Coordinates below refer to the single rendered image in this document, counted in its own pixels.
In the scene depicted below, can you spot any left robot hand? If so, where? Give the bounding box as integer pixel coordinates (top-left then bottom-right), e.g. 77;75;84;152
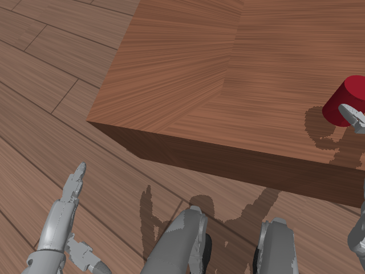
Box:
37;162;112;274

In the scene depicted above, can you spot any left robot arm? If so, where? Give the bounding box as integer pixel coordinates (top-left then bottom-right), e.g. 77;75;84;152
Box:
21;249;66;274

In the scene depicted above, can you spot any left robot foot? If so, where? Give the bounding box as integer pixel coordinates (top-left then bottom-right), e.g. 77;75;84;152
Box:
190;233;212;274

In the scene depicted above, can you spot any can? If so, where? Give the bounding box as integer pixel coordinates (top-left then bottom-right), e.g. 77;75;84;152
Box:
322;75;365;127

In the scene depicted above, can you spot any right robot hand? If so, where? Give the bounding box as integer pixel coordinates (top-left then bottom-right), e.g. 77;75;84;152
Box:
338;104;365;134

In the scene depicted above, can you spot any right robot arm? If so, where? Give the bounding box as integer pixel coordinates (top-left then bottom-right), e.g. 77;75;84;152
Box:
347;178;365;271

